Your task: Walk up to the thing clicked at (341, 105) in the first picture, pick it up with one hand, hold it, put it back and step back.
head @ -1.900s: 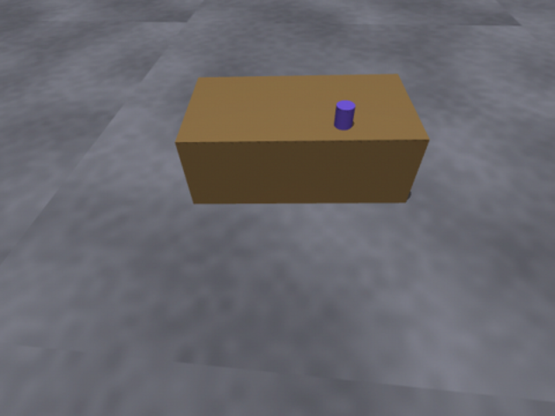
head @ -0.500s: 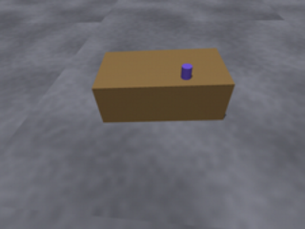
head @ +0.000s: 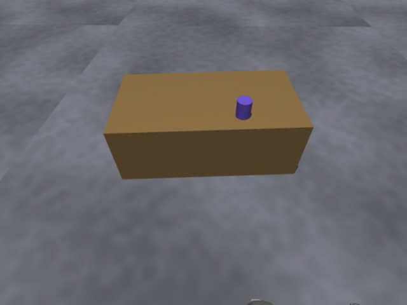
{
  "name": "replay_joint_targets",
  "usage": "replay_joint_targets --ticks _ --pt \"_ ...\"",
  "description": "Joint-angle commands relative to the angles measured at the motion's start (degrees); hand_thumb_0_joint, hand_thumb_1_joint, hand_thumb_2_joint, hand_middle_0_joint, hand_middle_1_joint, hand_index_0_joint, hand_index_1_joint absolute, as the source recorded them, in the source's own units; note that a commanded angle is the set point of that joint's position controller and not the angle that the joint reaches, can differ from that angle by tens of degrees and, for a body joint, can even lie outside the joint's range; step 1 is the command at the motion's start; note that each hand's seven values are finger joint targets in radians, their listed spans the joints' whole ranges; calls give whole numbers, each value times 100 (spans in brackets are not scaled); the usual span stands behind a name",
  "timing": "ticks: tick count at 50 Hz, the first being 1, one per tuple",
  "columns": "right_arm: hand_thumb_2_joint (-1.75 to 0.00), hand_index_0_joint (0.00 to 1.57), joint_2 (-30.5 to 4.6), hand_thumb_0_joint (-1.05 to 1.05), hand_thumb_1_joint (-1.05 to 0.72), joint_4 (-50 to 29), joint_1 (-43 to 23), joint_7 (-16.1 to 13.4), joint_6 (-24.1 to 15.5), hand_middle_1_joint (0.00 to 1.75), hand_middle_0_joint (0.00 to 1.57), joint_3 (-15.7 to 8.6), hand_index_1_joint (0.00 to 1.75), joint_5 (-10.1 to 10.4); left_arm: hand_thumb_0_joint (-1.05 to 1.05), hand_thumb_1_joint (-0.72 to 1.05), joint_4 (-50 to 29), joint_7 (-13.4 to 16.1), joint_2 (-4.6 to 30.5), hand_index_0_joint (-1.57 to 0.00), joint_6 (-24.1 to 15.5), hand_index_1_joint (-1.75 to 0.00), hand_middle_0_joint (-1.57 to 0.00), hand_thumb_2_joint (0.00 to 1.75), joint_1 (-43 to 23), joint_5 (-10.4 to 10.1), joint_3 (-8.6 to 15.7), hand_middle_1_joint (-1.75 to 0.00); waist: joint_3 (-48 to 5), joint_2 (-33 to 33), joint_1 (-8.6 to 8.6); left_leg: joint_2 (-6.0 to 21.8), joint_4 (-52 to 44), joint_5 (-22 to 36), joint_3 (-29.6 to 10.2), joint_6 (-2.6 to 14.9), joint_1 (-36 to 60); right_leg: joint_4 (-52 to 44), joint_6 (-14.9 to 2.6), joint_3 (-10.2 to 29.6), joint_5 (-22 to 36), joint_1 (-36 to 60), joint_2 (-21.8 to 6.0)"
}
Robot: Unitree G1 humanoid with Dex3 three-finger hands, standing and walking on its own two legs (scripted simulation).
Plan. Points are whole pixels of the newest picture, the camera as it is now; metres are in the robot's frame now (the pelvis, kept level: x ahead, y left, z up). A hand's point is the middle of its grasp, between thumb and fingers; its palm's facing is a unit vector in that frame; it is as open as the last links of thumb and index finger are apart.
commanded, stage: walk up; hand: right
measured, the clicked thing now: (243, 108) +1.11 -0.17 -0.33
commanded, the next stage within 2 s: none
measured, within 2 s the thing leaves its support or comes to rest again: neither
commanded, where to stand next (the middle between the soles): +0.68 -0.02 m, yaw +3 degrees
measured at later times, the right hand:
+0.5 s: hand (325, 237) +0.32 -0.28 -0.13, palm faces -0.18 +0.92 -0.36, open 7.4 cm
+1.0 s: hand (326, 204) +0.43 -0.33 -0.16, palm faces -0.08 +0.93 -0.36, open 7.4 cm
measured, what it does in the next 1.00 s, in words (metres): walks ahead: right foot, then left foot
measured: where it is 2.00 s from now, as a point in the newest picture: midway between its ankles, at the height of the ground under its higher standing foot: (217, 227)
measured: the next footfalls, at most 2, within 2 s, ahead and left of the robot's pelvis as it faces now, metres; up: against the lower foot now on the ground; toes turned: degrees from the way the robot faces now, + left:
right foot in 0.14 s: +0.18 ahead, -0.16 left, +0.00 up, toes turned -3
left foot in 0.52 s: +0.35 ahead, +0.11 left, +0.00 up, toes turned +8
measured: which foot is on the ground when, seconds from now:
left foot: down 0.00-0.14, up 0.16-0.50, down 0.52-0.92, up 0.94-1.00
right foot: up 0.00-0.12, down 0.14-0.52, up 0.54-0.88, down 0.90-1.00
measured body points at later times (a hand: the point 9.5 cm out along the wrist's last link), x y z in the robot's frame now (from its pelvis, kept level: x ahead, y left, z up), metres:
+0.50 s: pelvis +0.20 -0.02 +0.00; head +0.22 -0.01 +0.44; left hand +0.16 +0.31 -0.11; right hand +0.33 -0.33 -0.11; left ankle +0.31 +0.11 -0.73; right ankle +0.14 -0.16 -0.73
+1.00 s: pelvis +0.38 -0.05 -0.01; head +0.39 -0.07 +0.44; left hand +0.46 +0.29 -0.09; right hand +0.44 -0.38 -0.14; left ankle +0.33 +0.09 -0.68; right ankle +0.46 -0.16 -0.73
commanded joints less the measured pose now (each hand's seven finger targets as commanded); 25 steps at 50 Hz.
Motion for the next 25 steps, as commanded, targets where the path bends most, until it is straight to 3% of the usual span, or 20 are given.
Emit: replay_joint_targets --ticks 1,4,5,6,7,8,9,10,12,14,16,19,21,22,23,24,25 --pt "-90 20 -1760 0 -90 -586 -404 -81 -169 30 20 -567 30 -17 0 90 -213 -51 1195 -20 -53 -30 -20 90 601 58 489 -30 -117 1215 197 1425 -1934 -2794 -1444 796 -1145 -972 18 -176 594 906 -149" --pt "-90 20 -1698 0 -90 -612 -727 -73 -90 30 20 -558 30 -35 0 90 -64 -28 1173 -20 -85 -30 -20 90 966 63 566 -30 -346 729 515 1172 -1135 -3083 -1101 590 -1642 -1516 -36 -509 905 2033 25" --pt "-90 20 -1532 0 -90 -579 -664 -80 -51 30 20 -493 30 -71 0 90 21 16 1260 -20 -121 -30 -20 90 1201 86 630 -30 -409 234 630 925 -342 -3137 -888 470 -1938 -1605 -38 -501 599 2493 172" --pt "-90 20 -1270 0 -90 -585 -550 -87 -14 30 20 -385 30 -94 0 90 85 88 1435 -20 -164 -30 -20 90 1567 122 700 -30 -408 -484 811 588 836 -3220 -574 327 -2543 -1852 -153 -338 -75 3061 218" --pt "-90 20 -804 0 -90 -638 -572 -86 -4 30 20 -217 30 -57 0 90 58 187 1695 -20 -213 -30 -20 90 1898 182 750 -30 -178 -1838 989 -163 3076 -2524 -66 57 -3188 -3179 -500 1577 -1920 2935 -796" --pt "-90 20 -834 0 -90 -696 -462 -126 17 30 20 -187 30 33 0 90 -302 248 1833 -20 -308 -30 -20 90 1320 173 649 -30 178 -1315 662 -349 3855 -1846 -851 -149 -3486 -4422 -1045 3816 -2817 2143 -2001" --pt "-90 20 -1360 0 -90 -564 -444 -161 -9 30 20 -316 30 65 0 90 -464 265 1990 -20 -311 -30 -20 90 636 44 628 -30 569 -640 371 100 3759 -1401 -1422 -164 -3267 -4717 -1316 4092 -3220 1469 -2196" --pt "-90 20 -1600 0 -90 -375 -238 -145 -49 30 20 -363 30 111 0 90 -513 285 1979 -20 -328 -30 -20 90 335 10 639 -30 551 -430 204 181 3653 -1100 -1426 -170 -3086 -4524 -1303 3445 -2761 1507 -1903" --pt "-90 20 -1538 0 -90 -111 105 -123 -67 30 20 -354 30 128 0 90 -467 310 1784 -20 -353 -30 -20 90 153 2 589 -30 261 -619 110 298 3150 -806 -1379 -240 -2522 -4160 -1140 2139 -1586 1540 -1473" --pt "-90 20 -1406 0 -90 7 243 -35 -21 30 20 -355 30 108 0 90 -417 294 1665 -20 -370 -30 -20 90 197 -14 542 -30 246 -844 93 242 2677 -582 -1169 -312 -2093 -4096 -1071 1242 -686 1401 -1212" --pt "-90 20 -1321 0 -90 -109 26 27 5 30 20 -338 30 80 0 90 -473 294 1685 -20 -387 -30 -20 90 205 8 554 -30 290 -913 153 297 2011 -517 -1009 -342 -1927 -4064 -1118 889 -231 1448 -1213" --pt "-90 20 -1161 0 -90 -284 -441 79 -16 30 20 -303 30 32 0 90 -453 295 1647 -20 -371 -30 -20 90 432 -6 552 -30 125 -717 335 282 1018 -171 -512 -280 -1618 -3658 -995 326 972 1863 -1035" --pt "-90 20 -1119 0 -90 -327 -509 81 -41 30 20 -315 30 23 0 90 -491 283 1671 -20 -333 -30 -20 90 395 -14 509 -30 -62 -666 294 222 631 -35 -250 -221 -1088 -3397 -927 111 1561 1855 -1049" --pt "-90 20 -1107 0 -90 -286 -374 76 -50 30 20 -327 30 24 0 90 -525 275 1687 -20 -301 -30 -20 90 321 -24 497 -30 -121 -622 188 184 448 4 -130 -180 -647 -3256 -913 80 1491 1620 -1103" --pt "-90 20 -1114 0 -90 -176 -23 60 -74 30 20 -358 30 33 0 90 -578 270 1673 -20 -260 -30 -20 90 206 -28 478 -30 -234 -382 -47 66 79 173 -6 -145 49 -2805 -849 -58 1521 1364 -1041" --pt "-90 20 -1288 0 -90 17 551 0 -101 30 20 -440 30 -6 0 90 -611 277 1503 -20 -243 -30 -20 90 221 -33 401 -30 -623 119 -327 -29 -18 231 -33 -70 1007 -1837 -727 -287 2078 1104 -820" --pt "-90 20 -1543 0 -90 202 1165 -78 -128 30 20 -570 30 -57 0 90 -597 295 1190 -20 -212 -30 -20 90 455 -56 275 -30 -1029 913 -566 120 -138 -434 -366 108 1952 -357 -578 -651 1856 488 -425"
